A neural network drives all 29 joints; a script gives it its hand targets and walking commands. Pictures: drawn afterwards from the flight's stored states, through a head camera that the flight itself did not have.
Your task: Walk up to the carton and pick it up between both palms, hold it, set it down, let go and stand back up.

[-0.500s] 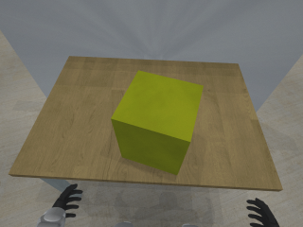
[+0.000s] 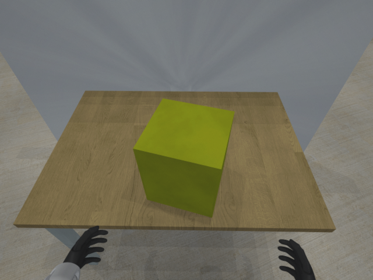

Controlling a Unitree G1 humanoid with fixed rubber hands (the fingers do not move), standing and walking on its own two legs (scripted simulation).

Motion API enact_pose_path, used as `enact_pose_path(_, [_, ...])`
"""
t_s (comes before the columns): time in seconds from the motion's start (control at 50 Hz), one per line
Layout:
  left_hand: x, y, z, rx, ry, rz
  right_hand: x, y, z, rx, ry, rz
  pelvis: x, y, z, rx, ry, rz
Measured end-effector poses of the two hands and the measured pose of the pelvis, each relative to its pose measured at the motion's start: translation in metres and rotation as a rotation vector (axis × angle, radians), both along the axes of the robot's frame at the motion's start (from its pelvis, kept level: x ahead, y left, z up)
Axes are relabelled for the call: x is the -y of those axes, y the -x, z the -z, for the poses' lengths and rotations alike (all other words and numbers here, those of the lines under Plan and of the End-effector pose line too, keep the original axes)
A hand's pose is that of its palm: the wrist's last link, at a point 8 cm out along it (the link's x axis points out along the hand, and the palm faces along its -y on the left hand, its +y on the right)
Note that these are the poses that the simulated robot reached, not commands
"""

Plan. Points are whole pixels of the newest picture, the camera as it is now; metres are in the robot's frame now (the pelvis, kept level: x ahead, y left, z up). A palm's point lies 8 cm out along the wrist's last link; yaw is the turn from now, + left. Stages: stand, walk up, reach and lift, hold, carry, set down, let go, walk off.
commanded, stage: reach and lift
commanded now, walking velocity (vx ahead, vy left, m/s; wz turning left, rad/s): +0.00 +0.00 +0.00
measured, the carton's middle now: (187, 158) +0.46 +0.03 -0.05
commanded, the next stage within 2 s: none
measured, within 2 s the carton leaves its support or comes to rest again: neither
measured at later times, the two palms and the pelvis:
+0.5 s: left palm (69, 248) +0.20 +0.28 -0.04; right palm (274, 259) +0.19 -0.16 -0.04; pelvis +0.02 +0.00 +0.00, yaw +0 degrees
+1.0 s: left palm (70, 231) +0.22 +0.28 -0.01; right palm (265, 245) +0.21 -0.14 -0.02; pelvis +0.03 +0.01 +0.00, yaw +1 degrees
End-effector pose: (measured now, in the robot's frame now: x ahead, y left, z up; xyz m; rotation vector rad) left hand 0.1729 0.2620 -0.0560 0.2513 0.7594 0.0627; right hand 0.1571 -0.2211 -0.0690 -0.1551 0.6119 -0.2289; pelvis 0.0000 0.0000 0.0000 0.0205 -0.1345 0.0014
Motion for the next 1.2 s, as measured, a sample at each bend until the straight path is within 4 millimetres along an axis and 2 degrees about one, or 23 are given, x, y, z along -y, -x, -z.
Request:
enact_pose_path(0.12, [-0.002, -0.004, -0.002, 0.049, 0.051, 0.006, -0.01, -0.008, -0.01, 0.053, 0.007, 0.012, 0.0, 0.0, 0.0, 0.0, 0.0, -0.001])
enact_pose_path(0.34, [-0.012, -0.02, -0.013, 0.143, 0.065, 0.039, -0.041, -0.027, -0.016, 0.128, -0.035, 0.007, -0.002, -0.012, -0.001, -0.017, 0.002, -0.001])
enact_pose_path(0.46, [-0.014, -0.022, -0.013, 0.162, 0.098, 0.038, -0.056, -0.032, -0.024, 0.188, -0.05, 0.009, -0.004, -0.018, -0.001, -0.029, 0.005, -0.002])
enact_pose_path(0.7, [-0.019, -0.031, -0.027, 0.257, 0.114, 0.067, -0.083, -0.042, -0.039, 0.286, -0.087, 0.036, -0.009, -0.023, -0.003, -0.044, 0.014, -0.008])
enact_pose_path(0.96, [-0.015, -0.046, -0.039, 0.337, 0.13, 0.069, -0.084, -0.052, -0.049, 0.337, -0.088, 0.065, -0.006, -0.025, -0.003, -0.05, 0.017, -0.021])
enact_pose_path(1.2, [-0.009, -0.083, -0.055, 0.392, 0.151, 0.071, -0.082, -0.062, -0.053, 0.323, -0.082, 0.063, -0.003, -0.028, -0.003, -0.057, 0.019, -0.034])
